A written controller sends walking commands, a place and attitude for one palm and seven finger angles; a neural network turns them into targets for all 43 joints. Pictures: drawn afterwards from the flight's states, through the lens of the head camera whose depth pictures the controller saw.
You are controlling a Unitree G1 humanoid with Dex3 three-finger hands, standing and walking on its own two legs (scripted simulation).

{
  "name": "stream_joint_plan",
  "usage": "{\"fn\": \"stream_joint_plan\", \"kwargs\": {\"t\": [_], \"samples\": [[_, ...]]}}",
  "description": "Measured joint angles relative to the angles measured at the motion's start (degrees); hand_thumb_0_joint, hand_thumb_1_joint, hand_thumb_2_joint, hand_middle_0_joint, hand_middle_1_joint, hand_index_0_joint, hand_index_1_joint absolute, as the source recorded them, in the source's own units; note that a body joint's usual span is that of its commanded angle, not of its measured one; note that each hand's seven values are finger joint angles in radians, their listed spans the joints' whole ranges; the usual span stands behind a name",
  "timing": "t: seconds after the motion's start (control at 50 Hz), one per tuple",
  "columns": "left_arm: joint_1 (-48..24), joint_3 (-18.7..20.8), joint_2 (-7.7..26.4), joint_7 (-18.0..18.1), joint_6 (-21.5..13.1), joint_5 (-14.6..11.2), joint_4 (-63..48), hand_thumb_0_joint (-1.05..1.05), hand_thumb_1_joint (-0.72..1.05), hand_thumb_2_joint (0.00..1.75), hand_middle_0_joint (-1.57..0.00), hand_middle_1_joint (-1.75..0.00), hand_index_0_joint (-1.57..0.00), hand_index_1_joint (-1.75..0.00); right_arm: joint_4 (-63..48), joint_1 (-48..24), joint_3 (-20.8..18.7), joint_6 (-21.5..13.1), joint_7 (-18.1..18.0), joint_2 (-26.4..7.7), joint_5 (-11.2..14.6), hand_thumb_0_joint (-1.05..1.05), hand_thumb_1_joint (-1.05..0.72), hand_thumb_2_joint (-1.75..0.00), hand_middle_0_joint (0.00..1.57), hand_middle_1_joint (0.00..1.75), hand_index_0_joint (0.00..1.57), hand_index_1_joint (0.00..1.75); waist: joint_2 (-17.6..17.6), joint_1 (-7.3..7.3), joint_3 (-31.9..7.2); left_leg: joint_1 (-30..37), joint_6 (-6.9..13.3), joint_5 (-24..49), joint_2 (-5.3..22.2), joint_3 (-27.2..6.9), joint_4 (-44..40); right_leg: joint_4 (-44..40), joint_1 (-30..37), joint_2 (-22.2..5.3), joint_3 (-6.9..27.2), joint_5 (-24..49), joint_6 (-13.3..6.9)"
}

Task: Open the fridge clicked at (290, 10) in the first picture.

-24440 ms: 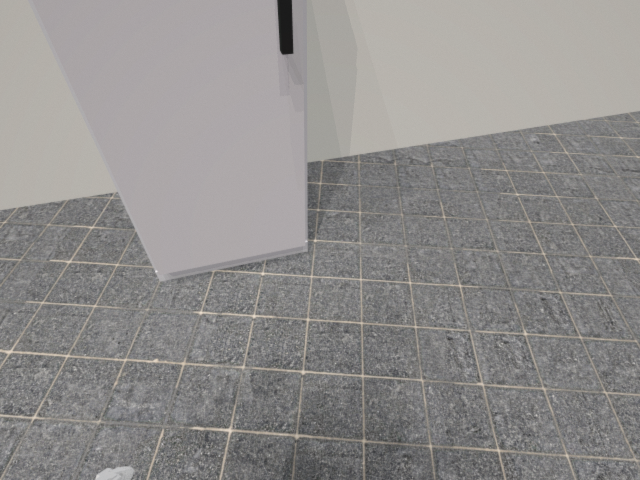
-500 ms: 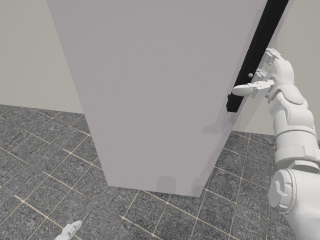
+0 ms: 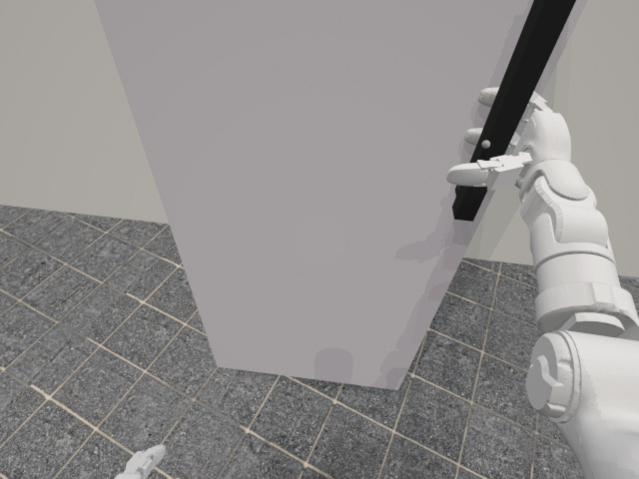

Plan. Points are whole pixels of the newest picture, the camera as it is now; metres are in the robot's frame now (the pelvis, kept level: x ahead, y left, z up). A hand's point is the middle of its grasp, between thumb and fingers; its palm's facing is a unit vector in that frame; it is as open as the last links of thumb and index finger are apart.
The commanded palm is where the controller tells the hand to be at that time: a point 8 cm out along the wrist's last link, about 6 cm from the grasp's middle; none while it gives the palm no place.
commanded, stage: slide the fingers in behind the handle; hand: right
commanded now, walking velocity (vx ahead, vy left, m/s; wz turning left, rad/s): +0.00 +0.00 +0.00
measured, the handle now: (503, 100) +0.51 -0.16 +0.26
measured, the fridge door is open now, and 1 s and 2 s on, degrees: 0 0 0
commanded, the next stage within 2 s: grip the handle and tug to test in 0.30 s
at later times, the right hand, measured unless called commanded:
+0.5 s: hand (497, 148) +0.46 -0.16 +0.23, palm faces +0.04 +1.00 +0.01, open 13.8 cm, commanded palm +0.43 -0.20 +0.22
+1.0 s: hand (490, 144) +0.45 -0.15 +0.23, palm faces +0.03 +1.00 +0.02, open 6.7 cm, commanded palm +0.43 -0.20 +0.22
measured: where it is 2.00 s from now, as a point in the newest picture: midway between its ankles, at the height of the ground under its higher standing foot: outside the picture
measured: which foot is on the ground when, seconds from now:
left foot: down 0.00-1.00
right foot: down 0.00-1.00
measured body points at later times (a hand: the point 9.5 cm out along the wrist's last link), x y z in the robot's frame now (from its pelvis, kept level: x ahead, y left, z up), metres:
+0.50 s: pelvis +0.00 +0.00 +0.00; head +0.00 +0.00 +0.45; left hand +0.10 +0.26 -0.11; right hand +0.45 -0.21 +0.23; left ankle +0.01 +0.13 -0.74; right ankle -0.01 -0.12 -0.74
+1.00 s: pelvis +0.00 +0.00 +0.00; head +0.00 +0.01 +0.45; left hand +0.11 +0.25 -0.11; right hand +0.45 -0.20 +0.23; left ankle +0.01 +0.13 -0.74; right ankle -0.01 -0.12 -0.74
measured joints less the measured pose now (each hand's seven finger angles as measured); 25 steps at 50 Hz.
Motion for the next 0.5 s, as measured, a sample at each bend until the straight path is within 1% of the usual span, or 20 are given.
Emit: {"fn": "stream_joint_plan", "kwargs": {"t": [0.08, 0.26, 0.4, 0.5], "samples": [[0.4, -0.1, 0.0, 0.1, 0.1, 0.0, 0.5, 0.01, 0.90, 0.90, -0.20, -0.30, -0.20, -0.30, 0.6, -0.2, -0.6, 0.1, 0.4, -0.1, 0.5, -0.01, 0.50, -0.30, 0.31, 1.20, 0.31, 1.21, 0.1, 0.10, -0.2, 0.2, 0.0, 0.1, 0.0, -0.1, -0.1, -0.2, 0.2, 0.0, -0.1, 0.0, 0.0], [0.7, 0.1, 0.3, 0.1, 0.0, -0.1, 0.3, 0.01, 0.90, 0.90, -0.20, -0.30, -0.20, -0.30, 1.0, 0.0, -1.3, 0.0, 0.7, -0.9, 0.3, -0.01, 0.50, -0.30, 0.31, 1.21, 0.32, 1.21, 0.1, 0.30, -0.2, 0.2, -0.1, 0.3, -0.1, -0.4, -0.4, -0.3, 0.3, 0.0, -0.4, 0.1, -0.1], [0.6, 0.2, 0.4, 0.2, -0.1, -0.2, 0.3, 0.01, 0.90, 0.90, -0.20, -0.30, -0.20, -0.30, 0.2, 0.9, -1.1, 0.0, 1.2, -1.2, 0.6, -0.01, 0.50, -0.30, 0.30, 1.20, 0.31, 1.20, 0.3, 0.05, -0.2, 0.4, -0.2, 0.4, -0.1, -0.4, -0.6, -0.2, 0.4, 0.0, -0.3, 0.1, -0.2], [0.2, 0.3, 0.5, 0.3, -0.5, -0.3, 0.2, 0.01, 0.90, 0.90, -0.20, -0.30, -0.20, -0.30, -0.7, 1.0, -0.1, 0.3, 0.9, -1.1, 0.6, -0.01, 0.47, -0.31, 0.30, 1.20, 0.31, 1.20, 0.2, -0.16, 0.2, 0.4, -0.2, 0.5, 0.1, -0.2, -0.7, -0.1, 0.2, 0.1, -0.1, 0.1, -0.3]]}}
